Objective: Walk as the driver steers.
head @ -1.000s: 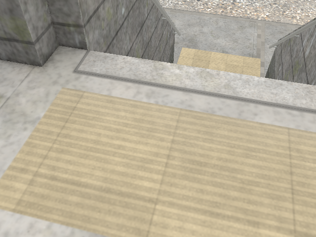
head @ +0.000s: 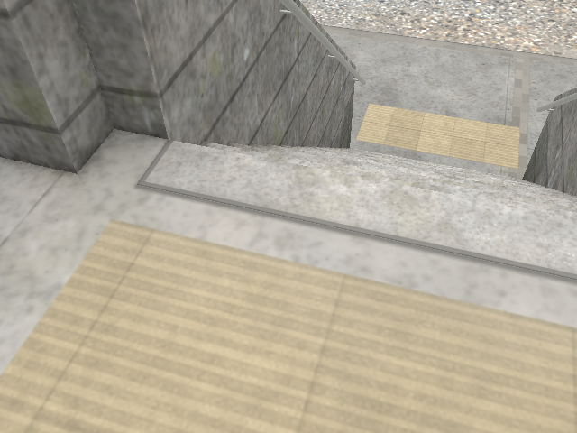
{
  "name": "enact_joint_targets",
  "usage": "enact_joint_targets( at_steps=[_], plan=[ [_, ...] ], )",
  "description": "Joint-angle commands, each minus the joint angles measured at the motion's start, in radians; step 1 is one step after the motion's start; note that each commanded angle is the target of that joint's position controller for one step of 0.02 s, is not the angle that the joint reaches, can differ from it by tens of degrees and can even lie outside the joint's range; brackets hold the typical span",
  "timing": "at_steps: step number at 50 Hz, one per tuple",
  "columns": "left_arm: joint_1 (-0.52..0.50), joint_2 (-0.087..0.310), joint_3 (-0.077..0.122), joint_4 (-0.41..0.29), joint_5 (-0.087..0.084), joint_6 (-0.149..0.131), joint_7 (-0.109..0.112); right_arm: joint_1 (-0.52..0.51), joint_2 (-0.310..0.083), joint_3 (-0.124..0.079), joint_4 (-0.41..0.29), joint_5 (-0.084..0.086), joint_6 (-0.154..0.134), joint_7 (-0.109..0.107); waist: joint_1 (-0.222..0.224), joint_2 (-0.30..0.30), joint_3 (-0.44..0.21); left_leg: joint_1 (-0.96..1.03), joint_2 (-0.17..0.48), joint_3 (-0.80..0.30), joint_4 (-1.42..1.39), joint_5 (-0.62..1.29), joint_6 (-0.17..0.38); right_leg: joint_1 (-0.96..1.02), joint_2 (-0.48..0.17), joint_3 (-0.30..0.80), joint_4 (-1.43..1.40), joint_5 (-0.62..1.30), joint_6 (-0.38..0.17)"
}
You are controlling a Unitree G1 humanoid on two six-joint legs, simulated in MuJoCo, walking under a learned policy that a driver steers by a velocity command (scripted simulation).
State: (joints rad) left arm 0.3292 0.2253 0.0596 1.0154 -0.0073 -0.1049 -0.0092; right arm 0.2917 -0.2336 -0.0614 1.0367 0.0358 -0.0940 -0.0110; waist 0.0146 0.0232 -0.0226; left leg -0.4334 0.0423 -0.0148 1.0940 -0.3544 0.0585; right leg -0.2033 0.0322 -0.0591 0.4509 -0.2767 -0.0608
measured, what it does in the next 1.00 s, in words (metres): walks ahead, turning right: left foot, then right foot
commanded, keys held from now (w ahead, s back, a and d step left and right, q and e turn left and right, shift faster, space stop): w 0.42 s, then w+e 0.58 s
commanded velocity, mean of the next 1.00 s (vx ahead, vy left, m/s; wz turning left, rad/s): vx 0.48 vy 0.00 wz -0.22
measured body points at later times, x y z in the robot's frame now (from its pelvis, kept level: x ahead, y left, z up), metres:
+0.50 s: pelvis +0.25 +0.08 -0.01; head +0.28 +0.09 +0.44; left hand +0.26 +0.34 -0.16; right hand +0.37 -0.18 -0.13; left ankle +0.32 +0.15 -0.74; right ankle +0.13 -0.07 -0.64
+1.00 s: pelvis +0.52 +0.02 -0.03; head +0.56 +0.00 +0.42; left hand +0.77 +0.20 -0.13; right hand +0.45 -0.25 -0.17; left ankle +0.34 +0.16 -0.70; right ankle +0.61 -0.08 -0.74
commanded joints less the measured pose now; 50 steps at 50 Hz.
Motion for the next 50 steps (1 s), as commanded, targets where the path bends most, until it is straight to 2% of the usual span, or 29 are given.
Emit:
enact_joint_targets(
  at_steps=[1, 3, 7, 10, 13, 15, 16, 17, 18, 19, 20, 21, 22, 23, 24, 25, 26, 27, 30, 33, 36, 42, 43, 45, 46, 47, 48, 49, 50],
  plan=[
    [0.053, 0.074, -0.006, -0.028, 0.006, -0.004, -0.008, -0.102, -0.082, -0.021, -0.087, -0.009, -0.027, 0.009, 0.008, -0.078, 0.079, -0.395, 0.097, -0.042, 0.034, 0.137, 0.03, 0.242, -0.292, 0.354, -0.291, 0.146, -0.139],
    [0.095, 0.078, -0.009, -0.014, 0.01, 0.005, 0.0, -0.116, -0.051, -0.018, -0.091, -0.013, -0.014, 0.015, 0.007, -0.099, 0.074, -0.358, 0.089, -0.006, -0.046, 0.184, 0.005, 0.218, -0.258, 0.262, -0.302, 0.284, -0.134],
    [0.116, 0.126, -0.001, -0.012, 0.01, 0.013, 0.022, -0.29, -0.013, 0.002, -0.157, -0.019, -0.005, 0.021, 0.034, -0.088, 0.115, -0.3, 0.054, 0.028, -0.336, 0.328, -0.034, 0.142, -0.234, 0.174, -0.338, 0.308, -0.132],
    [0.147, 0.14, 0.007, 0.002, -0.001, 0.01, 0.024, -0.374, -0.027, 0.009, -0.184, -0.01, -0.003, 0.032, 0.052, -0.105, 0.137, -0.222, 0.027, 0.049, -0.461, 0.399, -0.037, 0.122, -0.239, 0.141, -0.356, 0.263, -0.13],
    [0.162, 0.133, 0.014, 0.022, -0.012, 0.013, 0.025, -0.426, -0.047, 0.01, -0.214, -0.006, -0.005, 0.045, 0.046, -0.103, 0.163, -0.226, 0.031, 0.027, -0.525, 0.388, -0.005, 0.204, -0.283, 0.134, -0.335, 0.288, -0.119],
    [0.146, 0.144, 0.022, 0.023, -0.012, 0.02, 0.026, -0.411, -0.072, 0.002, -0.221, -0.007, -0.01, 0.053, 0.018, -0.106, 0.14, -0.172, 0.016, 0.035, -0.557, 0.334, 0.023, 0.261, -0.301, 0.122, -0.277, 0.398, -0.102],
    [0.128, 0.156, 0.027, 0.018, -0.01, 0.024, 0.026, -0.365, -0.095, -0.009, -0.213, -0.008, -0.013, 0.054, -0.013, -0.121, 0.102, -0.085, -0.01, 0.055, -0.56, 0.304, 0.038, 0.273, -0.299, 0.109, -0.214, 0.557, -0.091],
    [0.112, 0.159, 0.028, 0.014, -0.007, 0.03, 0.025, -0.264, -0.126, -0.027, -0.186, -0.009, -0.013, 0.051, -0.069, -0.131, 0.034, 0.06, -0.046, 0.083, -0.556, 0.281, 0.058, 0.264, -0.275, 0.083, -0.088, 0.732, -0.074],
    [0.097, 0.141, 0.021, 0.005, -0.001, 0.036, 0.025, -0.078, -0.169, -0.053, -0.129, -0.007, -0.01, 0.044, -0.152, -0.122, -0.07, 0.304, -0.057, 0.082, -0.549, 0.275, 0.086, 0.177, -0.223, 0.046, 0.128, 0.777, -0.044],
    [0.111, 0.103, 0.003, -0.021, 0.018, 0.037, 0.023, 0.107, -0.252, -0.074, -0.093, -0.02, -0.006, 0.034, -0.194, 0.024, -0.22, 0.619, 0.156, -0.18, -0.55, 0.215, 0.15, -0.068, -0.15, 0.006, 0.482, 0.44, -0.008],
    [0.235, -0.045, -0.034, -0.017, 0.001, 0.013, 0.01, 0.151, -0.283, -0.072, -0.077, -0.031, -0.005, 0.044, -0.11, 0.288, -0.366, 0.864, 0.359, -0.693, -0.744, -0.059, 0.297, -0.399, 0.034, 0.092, 0.8, -0.265, 0.04],
    [0.146, 0.059, -0.01, -0.019, -0.027, -0.012, 0.008, 0.098, -0.192, -0.046, -0.085, -0.023, -0.011, 0.048, -0.133, 0.18, -0.281, 0.788, 0.323, -0.726, -0.827, -0.14, 0.244, -0.504, -0.013, 0.206, 0.919, -0.273, 0.012],
    [0.051, 0.113, 0.004, -0.052, -0.048, -0.023, 0.009, -0.002, -0.146, -0.033, -0.105, -0.02, -0.018, 0.046, -0.111, 0.126, -0.14, 0.642, 0.308, -0.561, -0.837, -0.079, 0.195, -0.56, -0.062, 0.182, 0.93, -0.181, -0.01],
    [0.008, 0.121, 0.008, -0.061, -0.044, -0.022, 0.02, -0.098, -0.12, -0.022, -0.127, -0.026, -0.024, 0.047, -0.071, 0.023, -0.077, 0.477, 0.282, -0.426, -0.861, 0.049, 0.169, -0.501, -0.122, 0.162, 0.885, -0.074, -0.015],
    [-0.003, 0.113, 0.018, -0.06, -0.029, -0.012, 0.029, -0.145, -0.09, -0.016, -0.129, -0.037, -0.031, 0.05, -0.038, 0.008, -0.035, 0.352, 0.248, -0.324, -0.889, 0.13, 0.151, -0.444, -0.156, 0.161, 0.829, -0.014, -0.015],
    [0.029, 0.092, 0.021, -0.053, -0.027, 0.005, 0.031, -0.157, -0.069, -0.009, -0.119, -0.048, -0.035, 0.051, -0.005, 0.038, -0.028, 0.282, 0.218, -0.249, -0.916, 0.162, 0.134, -0.377, -0.183, 0.175, 0.793, 0.019, -0.02],
    [0.05, 0.07, 0.022, -0.046, -0.03, 0.02, 0.031, -0.147, -0.056, -0.008, -0.106, -0.051, -0.036, 0.05, 0.007, 0.055, -0.017, 0.247, 0.199, -0.196, -0.939, 0.175, 0.13, -0.35, -0.187, 0.176, 0.766, 0.028, -0.021],
    [0.053, 0.057, 0.023, -0.044, -0.033, 0.033, 0.032, -0.127, -0.062, -0.009, -0.093, -0.05, -0.038, 0.045, 0.012, 0.058, 0.002, 0.222, 0.192, -0.149, -0.959, 0.199, 0.132, -0.354, -0.189, 0.175, 0.747, 0.037, -0.02],
    [-0.04, 0.07, 0.033, -0.078, -0.027, 0.049, 0.034, -0.079, -0.108, -0.018, -0.073, -0.055, -0.04, 0.023, 0.003, 0.03, 0.058, 0.234, 0.196, -0.068, -0.994, 0.272, 0.131, -0.477, -0.182, 0.206, 0.656, 0.158, -0.006],
    [-0.112, 0.072, 0.038, -0.102, -0.019, 0.044, 0.022, -0.044, -0.113, -0.017, -0.066, -0.058, -0.035, 0.006, -0.012, 0.019, 0.074, 0.294, 0.191, 0.005, -0.997, 0.344, 0.111, -0.555, -0.156, 0.218, 0.52, 0.302, 0.006],
    [-0.194, 0.063, 0.033, -0.13, -0.015, 0.038, 0.004, -0.022, -0.121, -0.013, -0.067, -0.055, -0.031, -0.007, -0.034, 0.013, 0.09, 0.326, 0.176, 0.091, -1.006, 0.39, 0.083, -0.542, -0.14, 0.159, 0.384, 0.408, 0.01],
    [-0.373, 0.027, 0.006, -0.231, -0.013, 0.038, -0.036, 0.094, -0.146, -0.02, -0.039, -0.042, 0.006, -0.016, -0.096, -0.006, 0.143, 0.559, 0.235, 0.174, -0.926, 0.559, 0.079, -0.631, -0.127, 0.053, 0.225, 0.317, -0.007],
    [-0.39, 0.027, 0.005, -0.249, -0.015, 0.038, -0.044, 0.095, -0.153, -0.023, -0.042, -0.039, 0.014, -0.018, -0.094, -0.001, 0.144, 0.585, 0.246, 0.188, -0.895, 0.623, 0.079, -0.626, -0.117, 0.027, 0.211, 0.271, -0.014],
    [-0.373, 0.046, 0.012, -0.274, -0.017, 0.039, -0.058, 0.062, -0.179, -0.03, -0.062, -0.034, 0.027, -0.023, -0.058, 0.037, 0.107, 0.588, 0.248, 0.228, -0.794, 0.925, 0.064, -0.505, -0.065, -0.045, 0.189, 0.17, -0.044],
    [-0.334, 0.069, 0.023, -0.277, -0.018, 0.041, -0.061, 0.051, -0.197, -0.034, -0.073, -0.031, 0.032, -0.028, -0.027, 0.069, 0.065, 0.587, 0.249, 0.24, -0.711, 1.11, 0.056, -0.415, -0.027, -0.078, 0.198, 0.119, -0.063],
    [-0.238, 0.106, 0.041, -0.265, -0.022, 0.043, -0.062, 0.033, -0.213, -0.039, -0.083, -0.031, 0.039, -0.032, 0.03, 0.095, 0.007, 0.566, 0.245, 0.247, -0.571, 1.236, 0.047, -0.282, 0.012, -0.094, 0.197, 0.079, -0.09],
    [-0.08, 0.166, 0.072, -0.231, -0.024, 0.044, -0.054, 0.004, -0.219, -0.038, -0.097, -0.025, 0.041, -0.032, 0.118, 0.087, -0.077, 0.484, 0.213, 0.26, -0.365, 1.199, 0.021, -0.049, 0.046, -0.08, 0.112, 0.143, -0.13],
    [0.078, 0.258, 0.107, -0.199, -0.018, 0.053, -0.03, 0.0, -0.204, -0.031, -0.12, -0.032, 0.029, -0.029, 0.179, -0.016, -0.172, 0.231, 0.163, 0.258, -0.052, 0.859, -0.024, 0.264, -0.078, 0.146, 0.061, 0.124, -0.193],
    [0.038, 0.338, 0.117, -0.227, -0.021, 0.052, -0.019, 0.064, -0.048, 0.011, -0.174, -0.05, -0.011, -0.007, 0.056, -0.274, -0.255, -0.231, -0.091, 0.153, 0.345, -0.137, -0.091, 0.586, -0.35, 0.761, -0.054, 0.073, -0.397]
  ],
)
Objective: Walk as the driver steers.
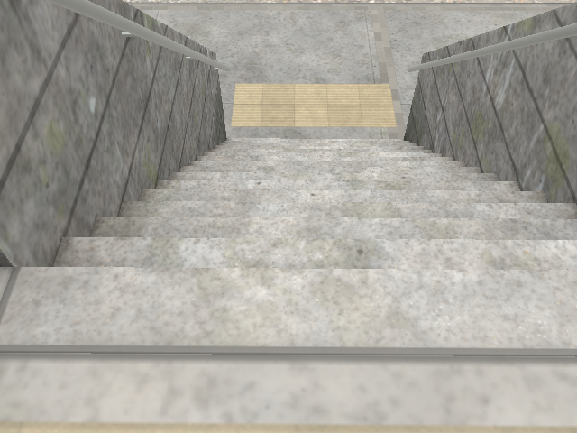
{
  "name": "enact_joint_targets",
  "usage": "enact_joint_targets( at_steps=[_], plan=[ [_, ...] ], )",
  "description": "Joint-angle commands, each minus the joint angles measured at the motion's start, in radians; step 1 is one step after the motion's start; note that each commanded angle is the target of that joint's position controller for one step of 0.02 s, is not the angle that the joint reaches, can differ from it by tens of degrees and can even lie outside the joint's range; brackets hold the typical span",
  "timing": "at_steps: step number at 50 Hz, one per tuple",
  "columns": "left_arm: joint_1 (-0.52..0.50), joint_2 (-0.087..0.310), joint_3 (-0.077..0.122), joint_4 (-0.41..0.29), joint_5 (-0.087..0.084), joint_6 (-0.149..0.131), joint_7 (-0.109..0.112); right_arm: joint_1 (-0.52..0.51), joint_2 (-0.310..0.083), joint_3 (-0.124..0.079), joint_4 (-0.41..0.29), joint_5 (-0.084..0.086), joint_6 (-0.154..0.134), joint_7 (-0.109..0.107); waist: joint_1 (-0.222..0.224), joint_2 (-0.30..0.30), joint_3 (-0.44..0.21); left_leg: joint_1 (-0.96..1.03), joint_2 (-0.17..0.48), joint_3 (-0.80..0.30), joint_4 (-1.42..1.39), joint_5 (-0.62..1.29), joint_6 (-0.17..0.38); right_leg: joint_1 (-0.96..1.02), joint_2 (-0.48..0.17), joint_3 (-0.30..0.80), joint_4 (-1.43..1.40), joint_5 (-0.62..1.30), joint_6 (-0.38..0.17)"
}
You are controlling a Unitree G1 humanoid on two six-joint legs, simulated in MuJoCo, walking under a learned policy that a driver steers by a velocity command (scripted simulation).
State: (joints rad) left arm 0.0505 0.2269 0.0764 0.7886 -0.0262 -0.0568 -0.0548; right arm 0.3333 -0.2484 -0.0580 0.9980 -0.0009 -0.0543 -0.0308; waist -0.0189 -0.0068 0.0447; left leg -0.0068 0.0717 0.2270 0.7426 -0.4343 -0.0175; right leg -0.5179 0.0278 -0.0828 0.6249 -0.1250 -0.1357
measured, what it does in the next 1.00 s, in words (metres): walks ahead, turning right: left foot, then right foot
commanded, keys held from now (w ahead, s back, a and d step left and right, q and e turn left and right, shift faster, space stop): w+e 0.22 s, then e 0.14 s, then no key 0.64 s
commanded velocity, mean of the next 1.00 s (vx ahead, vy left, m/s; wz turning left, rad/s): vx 0.22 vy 0.00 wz -0.34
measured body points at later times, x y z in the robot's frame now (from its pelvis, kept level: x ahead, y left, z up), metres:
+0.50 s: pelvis +0.28 +0.01 +0.02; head +0.31 +0.01 +0.47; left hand +0.41 +0.26 -0.10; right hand +0.39 -0.27 -0.08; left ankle +0.41 +0.09 -0.71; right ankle +0.12 -0.07 -0.65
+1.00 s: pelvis +0.35 +0.00 +0.02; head +0.36 -0.01 +0.47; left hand +0.56 +0.21 -0.08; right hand +0.41 -0.30 -0.09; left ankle +0.41 +0.10 -0.71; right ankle +0.26 -0.11 -0.71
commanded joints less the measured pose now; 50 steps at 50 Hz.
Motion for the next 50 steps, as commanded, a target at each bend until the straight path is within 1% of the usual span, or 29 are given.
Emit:
enact_joint_targets(
  at_steps=[1, 2, 3, 4, 6, 7, 8, 11, 14, 17, 19, 20, 21, 22, 23, 24, 25, 27, 29, 30, 32, 34, 35, 36, 37, 40, 43, 49, 50],
  plan=[
    [0.368, 0.268, 0.074, 0.004, 0.019, -0.002, 0.028, -0.061, -0.104, -0.003, -0.165, 0.026, -0.105, 0.034, 0.145, -0.141, -0.421, -0.773, -0.107, -0.332, 0.776, -0.102, 0.019, 0.96, -0.378, 0.919, -0.332, -0.088, -0.333],
    [0.341, 0.199, 0.058, 0.004, 0.025, -0.011, 0.031, -0.145, -0.132, -0.01, -0.196, 0.057, -0.124, 0.042, 0.147, -0.099, -0.303, -0.833, -0.049, -0.342, 0.731, -0.032, 0.049, 0.88, -0.335, 0.738, -0.322, -0.026, -0.272],
    [0.26, 0.156, 0.046, -0.008, 0.015, -0.021, 0.025, -0.156, -0.125, -0.01, -0.195, 0.046, -0.127, 0.038, 0.087, 0.009, -0.191, -0.798, 0.0, -0.332, 0.609, 0.04, 0.055, 0.704, -0.28, 0.589, -0.329, 0.071, -0.226],
    [0.19, 0.122, 0.034, -0.027, 0.012, -0.026, 0.025, -0.157, -0.138, -0.022, -0.186, 0.021, -0.116, 0.029, 0.048, 0.036, -0.151, -0.724, 0.034, -0.321, 0.51, 0.074, 0.047, 0.57, -0.24, 0.498, -0.341, 0.139, -0.19],
    [0.149, 0.119, 0.027, -0.049, 0.014, -0.026, 0.032, -0.125, -0.132, -0.032, -0.192, 0.004, -0.084, 0.027, -0.003, 0.027, -0.107, -0.622, 0.053, -0.316, 0.416, 0.107, 0.019, 0.407, -0.2, 0.443, -0.385, 0.192, -0.183],
    [0.268, 0.058, 0.0, 0.033, 0.11, -0.063, 0.015, -0.06, 0.01, 0.031, -0.174, -0.154, -0.064, 0.048, -0.004, -0.06, -0.095, -0.614, 0.062, -0.334, 0.409, 0.151, 0.019, 0.376, -0.176, 0.374, -0.383, 0.086, -0.186],
    [0.312, 0.06, 0.007, 0.044, 0.11, -0.08, 0.002, -0.071, 0.012, 0.032, -0.173, -0.147, -0.05, 0.054, 0.017, -0.039, -0.049, -0.649, 0.051, -0.304, 0.387, 0.199, 0.009, 0.335, -0.152, 0.365, -0.4, 0.03, -0.178],
    [0.251, 0.12, 0.01, 0.014, 0.092, -0.101, -0.031, -0.22, -0.052, 0.04, -0.229, -0.083, -0.034, 0.046, 0.03, -0.027, -0.028, -0.606, 0.038, -0.253, 0.163, 0.387, -0.026, 0.195, -0.106, 0.322, -0.404, 0.071, -0.154],
    [0.295, 0.197, 0.034, 0.017, 0.077, -0.098, -0.048, -0.314, -0.058, 0.052, -0.272, -0.051, -0.026, 0.047, 0.043, -0.051, -0.043, -0.455, -0.022, -0.202, -0.066, 0.429, -0.043, 0.177, -0.095, 0.309, -0.342, 0.432, -0.15],
    [0.342, 0.208, 0.05, 0.029, 0.084, -0.083, -0.05, -0.348, -0.098, 0.046, -0.266, -0.038, -0.046, 0.044, 0.06, -0.052, -0.037, -0.48, -0.051, -0.232, -0.212, 0.489, -0.037, 0.338, -0.145, 0.399, -0.283, 0.49, -0.122],
    [0.296, 0.203, 0.055, 0.017, 0.081, -0.072, -0.039, -0.315, -0.128, 0.038, -0.244, -0.027, -0.059, 0.032, 0.022, -0.057, -0.057, -0.436, -0.046, -0.246, -0.279, 0.525, 0.013, 0.414, -0.153, 0.425, -0.211, 0.563, -0.06],
    [0.258, 0.197, 0.052, 0.001, 0.078, -0.07, -0.036, -0.215, -0.161, 0.026, -0.203, -0.012, -0.071, 0.028, -0.027, -0.033, -0.103, -0.288, -0.046, -0.228, -0.307, 0.644, 0.058, 0.393, -0.111, 0.405, -0.145, 0.635, -0.007],
    [0.236, 0.143, 0.03, -0.03, 0.067, -0.071, -0.04, -0.083, -0.204, 0.016, -0.171, 0.002, -0.083, 0.019, -0.073, 0.031, -0.251, -0.024, 0.023, -0.252, -0.285, 0.907, 0.153, 0.337, -0.025, 0.366, -0.025, 0.598, 0.057],
    [0.357, 0.023, -0.005, -0.062, 0.068, -0.079, -0.032, 0.029, -0.291, 0.001, -0.18, -0.003, -0.087, 0.01, -0.033, 0.239, -0.481, 0.337, 0.276, -0.524, -0.278, 1.348, 0.423, 0.157, 0.125, 0.292, 0.21, 0.089, 0.145],
    [0.478, 0.031, -0.001, -0.035, 0.07, -0.077, -0.012, 0.067, -0.264, 0.001, -0.169, -0.038, -0.073, 0.024, -0.024, 0.297, -0.567, 0.463, 0.461, -0.764, -0.333, 1.378, 0.574, -0.004, 0.172, 0.232, 0.502, -0.597, 0.184],
    [0.391, 0.113, 0.02, -0.048, 0.076, -0.053, 0.0, 0.013, -0.245, -0.012, -0.174, -0.051, -0.069, 0.02, -0.032, 0.14, -0.38, 0.272, 0.419, -0.71, -0.395, 1.011, 0.453, -0.082, 0.077, 0.23, 0.627, -0.594, 0.173],
    [0.342, 0.137, 0.025, -0.05, 0.084, -0.031, 0.025, -0.122, -0.203, -0.005, -0.208, -0.016, -0.063, 0.016, 0.013, 0.099, -0.225, 0.039, 0.332, -0.569, -0.46, 0.745, 0.34, -0.063, 0.004, 0.196, 0.627, -0.537, 0.171],
    [0.382, 0.066, -0.001, -0.015, 0.107, -0.018, 0.033, -0.284, -0.02, 0.061, -0.263, 0.021, -0.061, 0.03, 0.107, 0.113, -0.141, -0.217, 0.205, -0.401, -0.514, 0.697, 0.226, 0.099, -0.092, 0.202, 0.446, -0.486, 0.222],
    [0.45, 0.04, -0.015, 0.018, 0.086, -0.014, -0.02, -0.359, -0.083, 0.043, -0.282, 0.011, -0.065, 0.05, 0.158, 0.087, -0.149, -0.356, 0.09, -0.23, -0.478, 0.752, 0.171, 0.28, -0.087, 0.098, 0.27, -0.401, 0.28],
    [0.421, 0.048, -0.021, 0.02, 0.061, -0.012, -0.046, -0.378, -0.144, 0.02, -0.285, 0.009, -0.068, 0.058, 0.134, 0.07, -0.153, -0.363, 0.049, -0.186, -0.444, 0.711, 0.163, 0.307, -0.077, 0.051, 0.135, -0.316, 0.306],
    [0.413, 0.073, -0.024, 0.03, 0.026, -0.021, -0.074, -0.378, -0.175, 0.008, -0.26, -0.002, -0.054, 0.092, 0.123, 0.059, -0.142, -0.403, 0.044, -0.222, -0.36, 0.487, 0.148, 0.385, -0.053, 0.019, -0.069, -0.076, 0.296],
    [0.387, 0.148, -0.011, -0.008, 0.032, -0.05, -0.052, -0.267, -0.1, 0.03, -0.203, 0.01, -0.043, 0.126, 0.102, 0.045, -0.146, -0.386, 0.114, -0.344, -0.339, 0.317, 0.118, 0.37, -0.106, 0.09, -0.09, 0.07, 0.199],
    [0.272, 0.199, -0.009, -0.066, 0.025, -0.064, -0.041, -0.202, -0.093, 0.028, -0.2, 0.021, -0.046, 0.119, 0.024, 0.001, -0.113, -0.306, 0.078, -0.303, -0.324, 0.212, 0.089, 0.221, -0.153, 0.15, -0.159, 0.077, 0.093],
    [0.175, 0.226, -0.002, -0.087, 0.031, -0.062, -0.037, -0.178, -0.13, 0.012, -0.218, 0.015, -0.054, 0.09, -0.037, -0.045, -0.108, -0.239, 0.004, -0.213, -0.291, 0.194, 0.06, 0.136, -0.181, 0.2, -0.191, -0.056, 0.005],
    [0.146, 0.217, 0.003, -0.083, 0.037, -0.053, -0.034, -0.231, -0.172, -0.004, -0.235, 0.008, -0.055, 0.071, -0.028, -0.041, -0.1, -0.17, -0.01, -0.184, -0.274, 0.214, 0.052, 0.059, -0.171, 0.212, -0.228, -0.234, 0.006],
    [0.138, 0.156, -0.011, -0.089, 0.024, -0.041, -0.018, -0.263, -0.147, 0.001, -0.248, 0.022, -0.055, 0.067, -0.002, -0.008, -0.122, -0.161, 0.015, -0.224, -0.309, 0.369, 0.077, 0.147, -0.128, 0.167, -0.191, -0.178, 0.085],
    [0.214, 0.171, -0.005, -0.057, 0.028, -0.041, -0.021, -0.258, -0.135, 0.001, -0.25, 0.02, -0.054, 0.088, 0.022, -0.007, -0.14, -0.147, 0.002, -0.206, -0.273, 0.523, 0.08, 0.196, -0.118, 0.137, -0.158, -0.058, 0.105],
    [0.183, 0.174, -0.004, -0.057, 0.025, -0.033, -0.016, -0.252, -0.142, -0.009, -0.249, 0.016, -0.048, 0.089, 0.017, -0.014, -0.124, -0.143, -0.005, -0.2, -0.254, 0.499, 0.063, 0.189, -0.116, 0.124, -0.156, -0.062, 0.113],
    [0.205, 0.09, -0.029, -0.043, 0.031, 0.013, 0.037, -0.183, -0.075, 0.017, -0.22, -0.041, -0.004, 0.068, 0.008, -0.089, -0.204, -0.1, 0.057, -0.204, -0.241, 0.639, 0.043, 0.289, -0.12, 0.139, -0.164, 0.11, 0.14]
  ],
)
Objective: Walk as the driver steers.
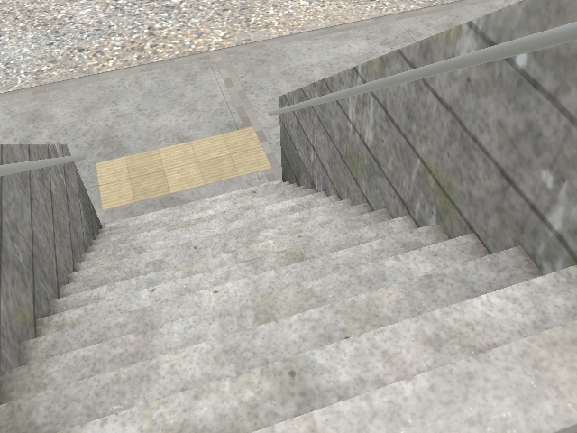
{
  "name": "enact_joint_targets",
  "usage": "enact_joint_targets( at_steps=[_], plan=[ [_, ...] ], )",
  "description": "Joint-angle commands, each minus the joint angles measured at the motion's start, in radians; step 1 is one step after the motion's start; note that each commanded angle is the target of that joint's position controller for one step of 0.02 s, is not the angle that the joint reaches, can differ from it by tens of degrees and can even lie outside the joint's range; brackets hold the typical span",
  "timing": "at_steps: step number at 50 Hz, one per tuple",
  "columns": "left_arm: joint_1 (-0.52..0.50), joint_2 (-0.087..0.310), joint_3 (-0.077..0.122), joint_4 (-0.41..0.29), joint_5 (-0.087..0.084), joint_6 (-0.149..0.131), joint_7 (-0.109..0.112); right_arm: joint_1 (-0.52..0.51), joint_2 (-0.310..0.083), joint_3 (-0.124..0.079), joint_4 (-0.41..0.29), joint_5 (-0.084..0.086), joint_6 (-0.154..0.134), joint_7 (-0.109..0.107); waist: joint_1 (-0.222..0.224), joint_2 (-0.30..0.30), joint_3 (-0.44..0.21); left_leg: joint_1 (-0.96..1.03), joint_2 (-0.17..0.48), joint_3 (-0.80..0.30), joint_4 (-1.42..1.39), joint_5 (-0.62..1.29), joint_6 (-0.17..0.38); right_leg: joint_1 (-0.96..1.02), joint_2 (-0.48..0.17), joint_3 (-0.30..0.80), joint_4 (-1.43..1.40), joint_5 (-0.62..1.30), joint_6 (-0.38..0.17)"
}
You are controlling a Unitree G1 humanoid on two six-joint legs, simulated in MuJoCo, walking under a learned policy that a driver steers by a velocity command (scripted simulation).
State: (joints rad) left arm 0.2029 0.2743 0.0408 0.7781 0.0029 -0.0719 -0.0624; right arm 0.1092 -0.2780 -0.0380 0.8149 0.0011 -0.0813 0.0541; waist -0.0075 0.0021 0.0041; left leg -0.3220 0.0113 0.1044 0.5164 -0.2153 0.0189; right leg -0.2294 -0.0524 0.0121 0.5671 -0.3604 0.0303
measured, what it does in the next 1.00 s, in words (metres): stands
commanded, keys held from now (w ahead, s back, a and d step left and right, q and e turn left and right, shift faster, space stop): no key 0.82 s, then w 0.18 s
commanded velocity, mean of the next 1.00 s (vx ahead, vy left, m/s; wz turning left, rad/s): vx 0.03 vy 0.00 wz -0.01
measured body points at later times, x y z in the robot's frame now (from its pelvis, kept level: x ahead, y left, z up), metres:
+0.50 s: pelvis +0.00 -0.01 +0.01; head +0.01 -0.01 +0.46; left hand +0.06 +0.26 -0.13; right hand +0.08 -0.28 -0.12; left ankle +0.03 +0.11 -0.73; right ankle -0.04 -0.14 -0.73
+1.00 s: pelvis +0.02 -0.01 +0.01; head +0.01 +0.00 +0.46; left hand +0.00 +0.25 -0.15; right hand +0.03 -0.26 -0.14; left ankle +0.03 +0.10 -0.72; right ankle -0.04 -0.13 -0.73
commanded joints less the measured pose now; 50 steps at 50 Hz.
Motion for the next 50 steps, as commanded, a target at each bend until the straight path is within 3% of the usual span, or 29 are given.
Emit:
enact_joint_targets(
  at_steps=[1, 3, 6, 17, 18, 19, 21, 22, 26, 27, 28, 30, 36, 41, 43, 45, 47, 48, 49, 50],
  plan=[
    [0.035, 0.047, 0.003, -0.039, -0.002, 0.054, 0.067, 0.058, -0.057, -0.005, -0.032, -0.04, 0.047, -0.028, -0.01, -0.078, -0.131, 0.185, 0.106, -0.076, -0.013, 0.436, -0.006, 0.035, -0.04, 0.041, -0.097, 0.414, -0.02],
    [0.017, 0.082, 0.009, -0.044, -0.001, 0.083, 0.078, 0.037, -0.082, -0.005, -0.029, -0.026, 0.074, -0.037, -0.002, -0.023, -0.088, 0.16, 0.103, -0.077, -0.036, 0.407, -0.016, 0.057, -0.044, 0.044, -0.106, 0.42, -0.02],
    [0.028, 0.098, 0.011, -0.025, 0.001, 0.097, 0.077, 0.03, -0.092, -0.002, -0.015, -0.016, 0.092, -0.039, 0.005, 0.007, -0.038, 0.148, 0.103, -0.087, -0.076, 0.331, -0.018, 0.057, -0.042, 0.043, -0.14, 0.318, -0.024],
    [0.041, 0.076, 0.002, 0.093, 0.004, 0.088, 0.091, 0.082, -0.082, 0.0, 0.087, -0.013, 0.092, -0.058, -0.007, 0.004, 0.008, 0.18, 0.104, -0.109, -0.155, 0.201, -0.013, 0.062, -0.042, 0.045, -0.241, 0.189, -0.035],
    [0.05, 0.143, 0.022, 0.086, -0.003, 0.059, 0.031, 0.025, -0.132, -0.027, 0.045, 0.0, 0.051, -0.013, 0.0, 0.036, 0.064, 0.152, 0.047, -0.054, -0.164, -0.038, -0.005, -0.026, 0.006, 0.019, -0.289, -0.036, -0.062],
    [0.02, 0.153, 0.028, 0.098, 0.005, 0.042, 0.001, 0.028, -0.132, -0.031, 0.059, -0.008, 0.03, 0.009, -0.017, 0.016, 0.071, 0.15, 0.051, -0.059, -0.175, -0.074, -0.009, -0.049, 0.005, 0.019, -0.299, -0.082, -0.069],
    [0.028, 0.117, 0.029, 0.115, 0.005, 0.026, -0.017, 0.06, -0.118, -0.038, 0.083, -0.004, 0.013, 0.021, -0.017, 0.008, 0.057, 0.164, 0.056, -0.063, -0.186, -0.073, -0.006, -0.041, 0.006, 0.012, -0.305, -0.068, -0.073],
    [0.028, 0.101, 0.027, 0.121, 0.003, 0.02, -0.016, 0.058, -0.108, -0.038, 0.087, -0.001, 0.009, 0.021, -0.016, 0.008, 0.049, 0.167, 0.056, -0.062, -0.18, -0.048, -0.008, -0.031, 0.007, 0.009, -0.297, -0.037, -0.067],
    [0.035, 0.107, 0.031, 0.142, -0.004, 0.009, -0.009, 0.045, -0.104, -0.041, 0.094, 0.004, 0.007, 0.019, -0.009, -0.002, 0.005, 0.194, 0.057, -0.062, -0.147, 0.106, 0.003, -0.002, 0.009, -0.002, -0.266, 0.102, -0.058],
    [0.043, 0.04, 0.012, 0.164, 0.019, 0.038, 0.047, 0.104, -0.059, -0.019, 0.132, -0.03, 0.041, -0.023, -0.015, -0.058, -0.027, 0.216, 0.123, -0.102, -0.14, 0.271, 0.002, 0.058, -0.044, 0.037, -0.26, 0.268, -0.041],
    [0.059, 0.046, 0.008, 0.171, 0.01, 0.053, 0.075, 0.126, -0.067, -0.019, 0.145, -0.026, 0.056, -0.048, -0.013, -0.041, -0.021, 0.216, 0.119, -0.101, -0.137, 0.318, -0.002, 0.082, -0.042, 0.037, -0.252, 0.323, -0.034],
    [0.064, 0.077, 0.009, 0.188, 0.003, 0.068, 0.095, 0.116, -0.086, -0.018, 0.156, -0.018, 0.073, -0.068, -0.007, -0.009, -0.013, 0.216, 0.116, -0.101, -0.143, 0.323, -0.006, 0.097, -0.046, 0.038, -0.251, 0.336, -0.034],
    [0.069, 0.072, -0.004, 0.243, 0.005, 0.081, 0.101, 0.118, -0.077, -0.007, 0.203, -0.014, 0.091, -0.074, -0.005, 0.003, 0.047, 0.197, 0.109, -0.107, -0.179, 0.221, -0.013, 0.073, -0.045, 0.037, -0.279, 0.232, -0.036],
    [0.074, 0.055, -0.013, 0.282, 0.005, 0.076, 0.103, 0.131, -0.058, 0.0, 0.239, -0.014, 0.09, -0.077, -0.006, 0.002, 0.05, 0.198, 0.107, -0.11, -0.189, 0.191, -0.014, 0.072, -0.046, 0.038, -0.291, 0.214, -0.041],
    [0.1, 0.059, -0.009, 0.299, 0.009, 0.079, 0.104, 0.148, -0.06, -0.005, 0.251, -0.015, 0.097, -0.077, -0.005, -0.007, 0.033, 0.188, 0.065, -0.081, -0.162, -0.065, -0.001, 0.067, -0.015, 0.021, -0.278, -0.011, -0.063],
    [0.108, 0.071, 0.0, 0.291, 0.014, 0.089, 0.105, 0.142, -0.063, -0.013, 0.241, -0.021, 0.111, -0.075, 0.002, -0.031, 0.103, 0.081, 0.03, -0.059, -0.117, -0.368, 0.023, -0.004, -0.012, 0.048, -0.283, -0.324, -0.106],
    [0.155, 0.074, 0.005, 0.296, 0.014, 0.092, 0.104, 0.104, -0.022, -0.007, 0.214, -0.029, 0.112, -0.067, 0.03, -0.082, 0.193, -0.05, 0.004, -0.037, -0.03, -0.385, 0.024, -0.015, -0.065, 0.148, -0.336, -0.446, -0.15],
    [0.204, 0.095, 0.014, 0.311, 0.013, 0.09, 0.106, 0.075, 0.003, -0.003, 0.196, -0.038, 0.105, -0.061, 0.056, -0.136, 0.2, -0.122, -0.025, 0.001, 0.074, -0.288, 0.016, 0.042, -0.128, 0.245, -0.391, -0.462, -0.185],
    [0.222, 0.121, 0.026, 0.322, 0.014, 0.086, 0.107, 0.053, 0.011, -0.002, 0.174, -0.046, 0.094, -0.055, 0.067, -0.185, 0.209, -0.189, -0.012, 0.008, 0.159, -0.202, 0.02, 0.088, -0.2, 0.32, -0.429, -0.432, -0.225],
    [0.235, 0.108, 0.026, 0.325, 0.021, 0.079, 0.105, 0.035, -0.011, -0.009, 0.155, -0.044, 0.082, -0.05, 0.076, -0.182, 0.197, -0.223, 0.017, -0.024, 0.216, -0.21, 0.03, 0.108, -0.236, 0.355, -0.442, -0.38, -0.249]
  ],
)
